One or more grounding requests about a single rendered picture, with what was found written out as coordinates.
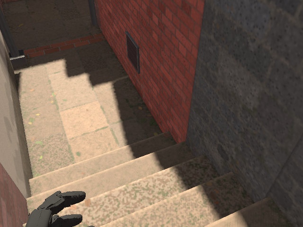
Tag stairs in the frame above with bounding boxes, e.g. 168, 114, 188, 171
23, 131, 294, 227

